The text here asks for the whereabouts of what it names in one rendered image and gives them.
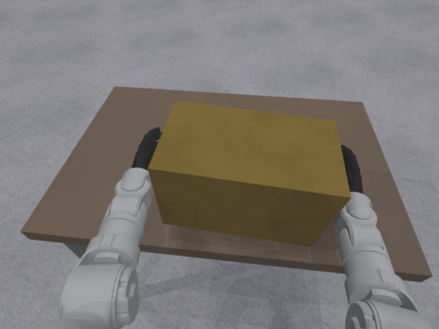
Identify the table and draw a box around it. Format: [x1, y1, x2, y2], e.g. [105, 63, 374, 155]
[21, 86, 432, 282]

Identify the left robot forearm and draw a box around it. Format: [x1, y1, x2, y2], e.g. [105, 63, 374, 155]
[59, 167, 152, 318]

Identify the left robot upper arm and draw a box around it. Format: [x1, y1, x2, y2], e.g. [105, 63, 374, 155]
[32, 264, 139, 329]

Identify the right robot hand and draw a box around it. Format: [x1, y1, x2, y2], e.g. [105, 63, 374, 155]
[341, 145, 363, 194]

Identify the right robot upper arm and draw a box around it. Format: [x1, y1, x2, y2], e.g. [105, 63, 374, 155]
[345, 299, 431, 329]

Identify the left robot hand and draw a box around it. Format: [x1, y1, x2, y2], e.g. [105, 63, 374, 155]
[132, 127, 163, 171]

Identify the carton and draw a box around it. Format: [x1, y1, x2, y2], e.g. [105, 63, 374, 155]
[147, 101, 351, 247]

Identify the right robot forearm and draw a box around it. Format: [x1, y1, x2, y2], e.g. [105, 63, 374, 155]
[333, 192, 431, 328]

